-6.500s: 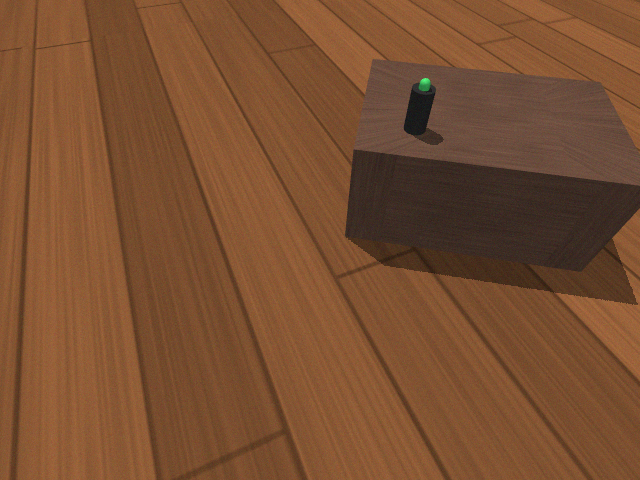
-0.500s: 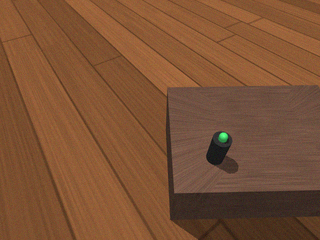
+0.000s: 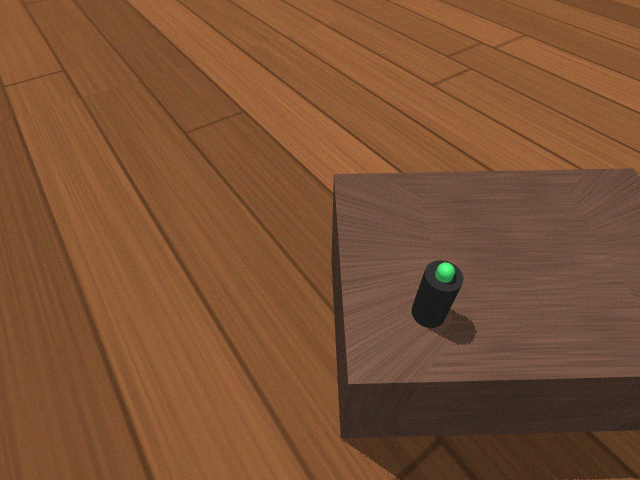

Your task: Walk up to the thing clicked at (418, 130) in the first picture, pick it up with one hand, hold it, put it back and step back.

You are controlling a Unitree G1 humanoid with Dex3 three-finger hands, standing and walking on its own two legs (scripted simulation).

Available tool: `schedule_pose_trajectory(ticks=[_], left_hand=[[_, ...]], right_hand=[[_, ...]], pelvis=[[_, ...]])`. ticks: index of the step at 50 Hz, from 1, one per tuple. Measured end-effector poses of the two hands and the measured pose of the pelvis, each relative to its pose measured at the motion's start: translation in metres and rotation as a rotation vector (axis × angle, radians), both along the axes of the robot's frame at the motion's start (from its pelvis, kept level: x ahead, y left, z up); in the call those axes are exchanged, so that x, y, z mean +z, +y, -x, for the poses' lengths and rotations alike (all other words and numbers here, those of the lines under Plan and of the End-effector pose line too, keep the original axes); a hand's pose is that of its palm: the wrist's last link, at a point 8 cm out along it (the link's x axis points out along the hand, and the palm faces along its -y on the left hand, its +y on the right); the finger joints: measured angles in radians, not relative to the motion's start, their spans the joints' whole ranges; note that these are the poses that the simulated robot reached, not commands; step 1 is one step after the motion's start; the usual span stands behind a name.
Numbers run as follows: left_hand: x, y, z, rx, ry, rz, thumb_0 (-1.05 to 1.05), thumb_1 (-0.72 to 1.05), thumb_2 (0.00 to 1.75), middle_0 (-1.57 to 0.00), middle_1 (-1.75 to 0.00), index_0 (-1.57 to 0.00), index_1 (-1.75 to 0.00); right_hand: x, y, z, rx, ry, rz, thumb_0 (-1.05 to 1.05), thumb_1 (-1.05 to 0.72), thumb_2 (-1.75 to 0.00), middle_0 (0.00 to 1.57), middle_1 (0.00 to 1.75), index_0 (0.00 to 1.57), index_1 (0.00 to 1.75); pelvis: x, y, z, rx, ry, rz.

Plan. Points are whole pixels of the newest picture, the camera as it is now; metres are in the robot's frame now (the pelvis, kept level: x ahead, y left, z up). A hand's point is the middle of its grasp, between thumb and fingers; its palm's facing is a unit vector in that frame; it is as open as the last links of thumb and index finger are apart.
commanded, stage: stand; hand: right
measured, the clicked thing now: (437, 291) +0.51 -0.24 -0.24
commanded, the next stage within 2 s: go down in 0.34 s
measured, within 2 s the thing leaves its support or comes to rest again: neither
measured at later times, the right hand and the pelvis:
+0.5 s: hand out of the picture +0.08 -0.25 -0.16, palm faces -0.01 +0.94 -0.34, open 7.6 cm; pelvis +0.00 +0.00 +0.00, yaw +0 degrees
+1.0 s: hand out of the picture +0.13 -0.27 -0.14, palm faces +0.07 +0.94 -0.35, open 16.6 cm; pelvis +0.00 +0.01 -0.03, yaw -2 degrees
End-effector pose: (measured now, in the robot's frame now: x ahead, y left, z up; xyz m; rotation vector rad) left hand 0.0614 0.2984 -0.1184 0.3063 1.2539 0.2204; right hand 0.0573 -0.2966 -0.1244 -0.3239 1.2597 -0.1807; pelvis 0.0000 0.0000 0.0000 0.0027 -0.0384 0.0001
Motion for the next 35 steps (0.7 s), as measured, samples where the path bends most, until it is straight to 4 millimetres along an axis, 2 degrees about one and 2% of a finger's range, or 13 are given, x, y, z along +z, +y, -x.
schedule_pose_trajectory(ticks=[23, 25, 28, 32, 35], left_hand=[[0.0, -0.001, -0.008, -0.011, -0.006, -0.001, 0.0, 0.9, 0.89, -0.2, -0.3, -0.2, -0.3], [0.0, -0.003, -0.018, 0.002, -0.073, 0.006, 0.01, 0.88, 0.87, -0.18, -0.28, -0.18, -0.28], [0.001, -0.01, -0.048, -0.007, -0.213, 0.02, 0.01, 0.8, 0.79, -0.13, -0.21, -0.13, -0.22], [0.008, -0.015, -0.086, -0.025, -0.354, 0.017, 0.01, 0.63, 0.6, -0.08, -0.13, -0.08, -0.14], [0.013, -0.018, -0.099, -0.043, -0.406, 0.018, 0.01, 0.48, 0.46, -0.06, -0.09, -0.06, -0.1]], right_hand=[[0.0, -0.002, -0.003, -0.001, 0.004, 0.003, 0.01, -0.9, -0.9, 0.2, 0.3, 0.2, 0.3], [0.002, 0.001, -0.013, -0.016, -0.05, -0.002, 0.01, -0.88, -0.88, 0.18, 0.28, 0.18, 0.28], [0.003, 0.008, -0.038, -0.027, -0.149, -0.017, 0.01, -0.8, -0.79, 0.14, 0.22, 0.14, 0.22], [0.001, 0.011, -0.067, -0.044, -0.174, -0.021, 0.01, -0.61, -0.6, 0.09, 0.15, 0.09, 0.15], [0.003, 0.006, -0.081, -0.052, -0.184, -0.029, 0.01, -0.46, -0.45, 0.08, 0.11, 0.08, 0.11]], pelvis=[[0.0, -0.001, -0.004, -0.002, 0.007, 0.002], [-0.003, -0.001, 0.0, -0.003, 0.023, 0.0], [-0.008, -0.001, 0.009, -0.015, 0.042, -0.005], [-0.014, 0.0, 0.016, -0.028, 0.091, -0.011], [-0.018, 0.004, 0.016, -0.032, 0.119, -0.012]])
